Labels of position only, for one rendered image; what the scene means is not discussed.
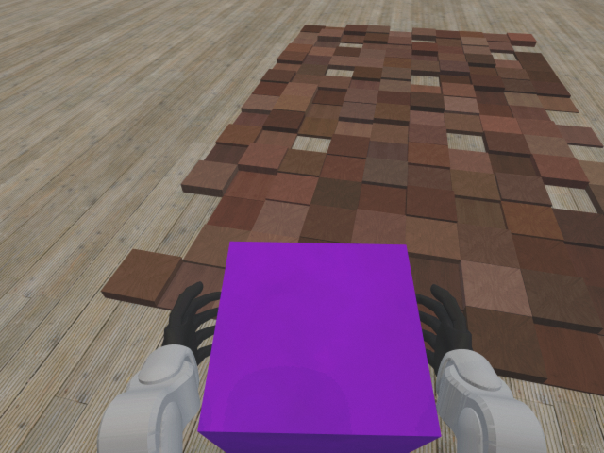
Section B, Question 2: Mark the carton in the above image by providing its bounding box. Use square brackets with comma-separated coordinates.
[197, 242, 442, 453]

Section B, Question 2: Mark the robot right forearm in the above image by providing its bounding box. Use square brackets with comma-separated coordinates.
[436, 349, 546, 453]

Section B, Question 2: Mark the robot left forearm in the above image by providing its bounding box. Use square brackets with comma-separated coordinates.
[97, 344, 200, 453]

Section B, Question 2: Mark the robot left hand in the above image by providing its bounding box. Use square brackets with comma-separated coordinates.
[162, 281, 221, 366]

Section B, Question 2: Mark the robot right hand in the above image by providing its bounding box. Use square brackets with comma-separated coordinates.
[415, 284, 473, 377]

